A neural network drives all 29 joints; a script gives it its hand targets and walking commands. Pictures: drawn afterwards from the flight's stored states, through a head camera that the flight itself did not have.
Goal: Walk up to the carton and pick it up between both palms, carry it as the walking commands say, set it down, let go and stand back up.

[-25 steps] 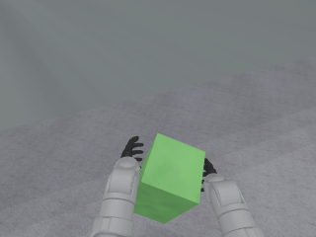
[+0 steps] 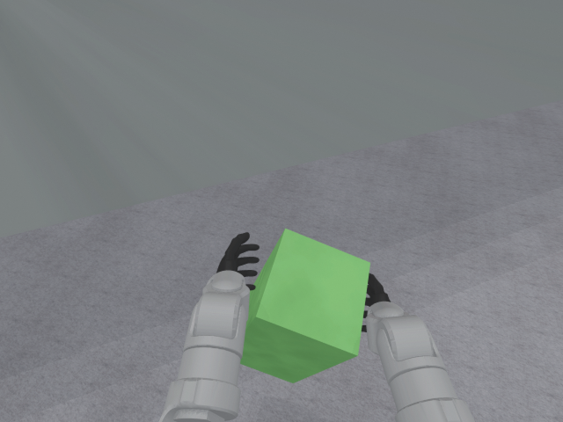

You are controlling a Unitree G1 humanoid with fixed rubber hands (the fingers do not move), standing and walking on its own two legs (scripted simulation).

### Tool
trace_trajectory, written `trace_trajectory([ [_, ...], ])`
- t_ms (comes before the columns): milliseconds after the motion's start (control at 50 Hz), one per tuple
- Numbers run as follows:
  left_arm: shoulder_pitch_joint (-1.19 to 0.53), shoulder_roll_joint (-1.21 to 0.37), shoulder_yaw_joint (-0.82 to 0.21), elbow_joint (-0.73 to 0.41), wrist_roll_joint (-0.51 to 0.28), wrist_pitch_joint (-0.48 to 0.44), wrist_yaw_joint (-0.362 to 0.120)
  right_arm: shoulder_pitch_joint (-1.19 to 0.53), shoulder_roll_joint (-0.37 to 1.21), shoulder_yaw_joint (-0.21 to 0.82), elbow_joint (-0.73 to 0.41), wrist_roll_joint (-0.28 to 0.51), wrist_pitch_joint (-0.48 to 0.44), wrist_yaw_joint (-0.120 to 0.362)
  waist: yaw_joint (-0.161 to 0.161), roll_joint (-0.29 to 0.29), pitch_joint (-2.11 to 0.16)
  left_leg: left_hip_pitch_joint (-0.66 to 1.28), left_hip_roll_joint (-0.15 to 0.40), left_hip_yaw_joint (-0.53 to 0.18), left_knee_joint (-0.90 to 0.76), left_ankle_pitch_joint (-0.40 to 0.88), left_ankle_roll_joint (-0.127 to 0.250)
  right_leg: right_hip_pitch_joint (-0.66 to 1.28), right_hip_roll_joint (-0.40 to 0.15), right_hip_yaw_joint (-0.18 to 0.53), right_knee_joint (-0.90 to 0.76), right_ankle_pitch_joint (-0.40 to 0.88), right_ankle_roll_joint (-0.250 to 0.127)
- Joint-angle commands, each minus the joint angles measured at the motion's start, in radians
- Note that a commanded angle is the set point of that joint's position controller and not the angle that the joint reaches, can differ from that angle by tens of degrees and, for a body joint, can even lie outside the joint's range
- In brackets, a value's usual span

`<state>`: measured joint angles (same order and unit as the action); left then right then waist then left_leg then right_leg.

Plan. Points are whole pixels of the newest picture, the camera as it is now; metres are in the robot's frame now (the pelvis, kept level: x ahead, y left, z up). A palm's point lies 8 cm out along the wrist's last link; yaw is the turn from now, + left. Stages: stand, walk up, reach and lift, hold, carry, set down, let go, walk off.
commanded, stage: hold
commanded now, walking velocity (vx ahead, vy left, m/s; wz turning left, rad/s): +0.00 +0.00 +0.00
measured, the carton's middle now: (289, 315) +0.33 +0.01 -0.04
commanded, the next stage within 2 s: set down in 0.48 s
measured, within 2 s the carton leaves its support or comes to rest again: neither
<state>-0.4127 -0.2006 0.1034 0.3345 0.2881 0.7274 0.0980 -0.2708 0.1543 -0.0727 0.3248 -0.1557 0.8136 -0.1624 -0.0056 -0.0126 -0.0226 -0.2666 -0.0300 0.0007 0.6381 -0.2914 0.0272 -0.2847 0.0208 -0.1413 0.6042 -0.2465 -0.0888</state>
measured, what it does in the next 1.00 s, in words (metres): stands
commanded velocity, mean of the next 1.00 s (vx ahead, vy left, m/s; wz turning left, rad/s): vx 0.00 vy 0.00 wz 0.00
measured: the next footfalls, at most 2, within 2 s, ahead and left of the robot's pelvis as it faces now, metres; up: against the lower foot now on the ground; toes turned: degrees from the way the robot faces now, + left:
none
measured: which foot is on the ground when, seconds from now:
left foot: down 0.00-1.00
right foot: down 0.00-1.00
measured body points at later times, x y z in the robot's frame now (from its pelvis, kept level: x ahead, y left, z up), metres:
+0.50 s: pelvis -0.01 +0.00 +0.00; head -0.05 +0.01 +0.45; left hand +0.33 +0.09 +0.07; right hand +0.28 -0.13 +0.03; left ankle +0.04 +0.10 -0.72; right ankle +0.06 -0.06 -0.72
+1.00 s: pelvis +0.00 +0.00 +0.00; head +0.03 +0.01 +0.45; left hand +0.35 +0.10 +0.00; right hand +0.31 -0.12 -0.04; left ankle +0.04 +0.10 -0.72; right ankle +0.06 -0.06 -0.72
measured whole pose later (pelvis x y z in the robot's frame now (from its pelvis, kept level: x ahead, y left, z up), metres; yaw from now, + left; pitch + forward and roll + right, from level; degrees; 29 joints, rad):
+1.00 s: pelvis +0.00 +0.00 +0.00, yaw -2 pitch -2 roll +0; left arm -0.49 -0.23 0.31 0.65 0.40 0.34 0.06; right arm -0.37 0.19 -0.25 0.63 -0.22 0.43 -0.16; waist 0.02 -0.01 0.10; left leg -0.32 -0.03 0.00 0.64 -0.29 0.04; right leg -0.35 0.04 -0.11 0.60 -0.23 -0.09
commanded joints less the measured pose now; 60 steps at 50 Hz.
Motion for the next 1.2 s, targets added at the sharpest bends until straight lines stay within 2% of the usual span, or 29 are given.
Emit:
trace_trajectory([
  [0,-0.403,-1.05,-0.318,0.182,-0.228,-0.022,-0.28,-0.979,1.089,0.403,-0.299,0.232,-0.129,0.224,-0.006,-0.048,-0.225,0.097,-0.05,-0.147,-0.127,0.065,0.054,0.195,-0.005,0.329,-0.209,0.036,0.09],
  [20,-0.41,-1.032,-0.298,0.19,-0.218,-0.021,-0.279,-0.987,1.091,0.4,-0.289,0.227,-0.126,0.222,0.005,-0.059,-0.205,0.092,-0.047,-0.148,-0.13,0.038,0.058,0.181,-0.008,0.336,-0.218,-0.014,0.091],
  [60,-0.453,-1.015,-0.272,0.217,-0.211,-0.021,-0.282,-0.999,1.074,0.353,-0.244,0.208,-0.124,0.215,-0.004,-0.055,-0.148,0.079,-0.046,-0.148,-0.131,-0.033,0.057,0.143,-0.011,0.343,-0.233,-0.126,0.086],
  [120,-0.475,-0.992,-0.253,0.227,-0.201,-0.025,-0.28,-0.993,1.062,0.316,-0.194,0.188,-0.121,0.208,-0.004,-0.028,-0.123,0.073,-0.042,-0.144,-0.144,-0.075,0.054,0.136,-0.007,0.335,-0.239,-0.178,0.081],
  [160,-0.474,-0.99,-0.249,0.216,-0.196,-0.028,-0.276,-0.995,1.069,0.325,-0.193,0.189,-0.125,0.209,0.015,-0.002,-0.136,0.052,-0.038,-0.144,-0.157,-0.069,0.055,0.156,-0.003,0.323,-0.226,-0.142,0.078],
  [200,-0.462,-0.998,-0.244,0.22,-0.192,-0.031,-0.27,-1.027,1.08,0.351,-0.214,0.197,-0.133,0.213,0.036,-0.019,-0.152,0.053,-0.036,-0.143,-0.157,-0.052,0.057,0.166,-0.003,0.321,-0.221,-0.125,0.081],
  [220,-0.486,-1.005,-0.261,0.202,-0.202,-0.035,-0.268,-1.042,1.08,0.357,-0.218,0.2,-0.136,0.213,0.027,-0.01,-0.181,0.059,-0.033,-0.147,-0.16,-0.058,0.055,0.169,0.0,0.317,-0.213,-0.115,0.078],
  [240,-0.477,-1.005,-0.251,0.213,-0.2,-0.033,-0.266,-1.055,1.081,0.366,-0.224,0.203,-0.138,0.214,0.039,-0.024,-0.19,0.062,-0.032,-0.146,-0.158,-0.053,0.055,0.171,-0.002,0.317,-0.214,-0.117,0.08],
  [320,-0.498,-1.006,-0.264,0.175,-0.213,-0.041,-0.26,-1.078,1.091,0.396,-0.253,0.221,-0.147,0.211,0.047,-0.024,-0.242,0.077,-0.031,-0.141,-0.141,-0.023,0.052,0.177,-0.012,0.333,-0.214,-0.112,0.08],
  [400,-0.495,-1.022,-0.296,0.138,-0.226,-0.042,-0.251,-1.076,1.083,0.423,-0.29,0.23,-0.156,0.212,0.04,-0.011,-0.286,0.095,-0.027,-0.147,-0.14,0.011,0.048,0.179,-0.007,0.323,-0.191,-0.042,0.075],
  [460,-0.49,-1.021,-0.309,0.123,-0.229,-0.039,-0.249,-1.062,1.084,0.434,-0.303,0.232,-0.153,0.214,0.031,-0.03,-0.312,0.106,-0.025,-0.148,-0.135,0.046,0.051,0.188,-0.007,0.324,-0.188,0.003,0.079],
  [480,-0.296,-1.075,-0.156,0.385,-0.135,-0.053,-0.256,-0.911,1.189,0.324,-0.114,0.196,-0.156,0.221,0.124,-0.012,-0.218,-0.02,-0.006,-0.131,-0.131,0.055,0.08,0.311,-0.039,0.366,-0.188,-0.023,0.064],
  [520,-0.342,-1.056,-0.096,0.426,-0.104,-0.092,-0.268,-0.939,1.156,0.263,-0.08,0.172,-0.192,0.224,0.097,-0.01,-0.188,-0.069,-0.009,-0.14,-0.117,0.012,0.084,0.298,-0.045,0.381,-0.173,-0.081,0.072],
  [580,-0.347,-1.04,-0.014,0.483,-0.06,-0.154,-0.279,-0.955,1.135,0.214,-0.009,0.139,-0.247,0.228,0.097,-0.009,-0.18,-0.118,-0.015,-0.142,-0.099,-0.006,0.091,0.294,-0.043,0.389,-0.15,-0.092,0.077],
  [600,-0.392,-1.055,-0.034,0.469,-0.073,-0.177,-0.283,-0.957,1.139,0.201,0.005,0.132,-0.269,0.227,0.074,0.0,-0.193,-0.107,-0.014,-0.147,-0.102,-0.013,0.09,0.288,-0.036,0.38,-0.145,-0.089,0.073],
  [620,-0.4,-1.059,-0.035,0.455,-0.075,-0.198,-0.284,-0.964,1.143,0.212,0.009,0.135,-0.289,0.228,0.076,-0.007,-0.211,-0.118,-0.015,-0.149,-0.097,0.0,0.088,0.302,-0.033,0.374,-0.132,-0.055,0.074],
  [660,-0.475,-1.081,-0.078,0.423,-0.098,-0.239,-0.284,-0.966,1.144,0.211,0.03,0.128,-0.332,0.224,0.038,0.01,-0.219,-0.137,-0.011,-0.158,-0.091,0.02,0.083,0.277,-0.019,0.349,-0.103,0.006,0.062],
  [720,-0.506,-1.088,-0.108,0.431,-0.101,-0.287,-0.276,-0.971,1.116,0.222,0.051,0.119,-0.392,0.217,0.018,0.036,-0.254,-0.17,-0.011,-0.168,-0.067,0.056,0.076,0.249,-0.003,0.329,-0.062,0.071,0.048],
  [760,-0.505,-1.085,-0.098,0.452,-0.084,-0.323,-0.265,-0.998,1.095,0.229,0.06,0.111,-0.434,0.213,0.029,0.044,-0.276,-0.2,-0.014,-0.175,-0.054,0.062,0.078,0.231,0.006,0.329,-0.042,0.079,0.041],
  [820,-0.431,-1.06,-0.055,0.53,-0.024,-0.353,-0.245,-0.933,1.048,0.202,0.121,0.076,-0.48,0.211,0.038,0.066,-0.244,-0.24,-0.017,-0.179,-0.043,0.059,0.08,0.191,0.015,0.329,-0.022,0.077,0.035],
  [860,-0.394,-1.036,-0.037,0.559,0.0,-0.381,-0.234,-0.904,1.01,0.184,0.157,0.054,-0.512,0.207,0.038,0.064,-0.244,-0.257,-0.022,-0.181,-0.037,0.061,0.086,0.186,0.02,0.331,-0.013,0.086,0.033],
  [880,-0.387,-1.031,-0.04,0.57,-0.004,-0.396,-0.23,-0.885,0.997,0.177,0.169,0.047,-0.526,0.203,0.027,0.058,-0.243,-0.254,-0.022,-0.187,-0.038,0.068,0.088,0.186,0.021,0.331,-0.012,0.095,0.032],
  [920,-0.34,-1.01,-0.025,0.58,0.008,-0.43,-0.222,-0.87,0.974,0.202,0.159,0.046,-0.563,0.201,0.039,0.04,-0.259,-0.253,-0.028,-0.188,-0.029,0.111,0.091,0.181,0.027,0.327,-0.002,0.138,0.038],
  [980,-0.301,-0.987,-0.064,0.559,0.0,-0.495,-0.203,-0.833,0.94,0.248,0.132,0.056,-0.633,0.196,0.049,0.043,-0.328,-0.256,-0.032,-0.195,-0.007,0.217,0.09,0.182,0.033,0.34,0.025,0.26,0.037],
  [1020,-0.292,-0.959,-0.102,0.537,-0.014,-0.544,-0.19,-0.795,0.906,0.262,0.132,0.056,-0.683,0.187,0.03,0.045,-0.375,-0.263,-0.037,-0.204,0.011,0.274,0.089,0.168,0.033,0.346,0.04,0.338,0.036],
  [1060,-0.263,-0.909,-0.121,0.535,-0.01,-0.593,-0.169,-0.749,0.862,0.271,0.153,0.053,-0.734,0.176,0.035,0.055,-0.405,-0.294,-0.044,-0.207,0.03,0.32,0.087,0.142,0.032,0.354,0.064,0.408,0.036],
  [1080,-0.262,-0.894,-0.138,0.538,-0.017,-0.621,-0.159,-0.715,0.835,0.267,0.173,0.046,-0.759,0.168,0.024,0.057,-0.426,-0.314,-0.047,-0.212,0.042,0.347,0.082,0.129,0.035,0.352,0.081,0.449,0.033],
  [1120,-0.199,-0.831,-0.145,0.558,-0.014,-0.672,-0.137,-0.625,0.784,0.271,0.229,0.034,-0.805,0.144,0.037,0.056,-0.453,-0.363,-0.055,-0.215,0.062,0.366,0.077,0.121,0.027,0.361,0.097,0.532,0.032],
  [1180,-0.176,-0.724,-0.168,0.565,-0.014,-0.748,-0.1,-0.499,0.693,0.232,0.316,0.004,-0.864,0.11,0.027,0.074,-0.462,-0.434,-0.067,-0.218,0.083,0.369,0.076,0.068,0.034,0.358,0.125,0.57,0.029],
])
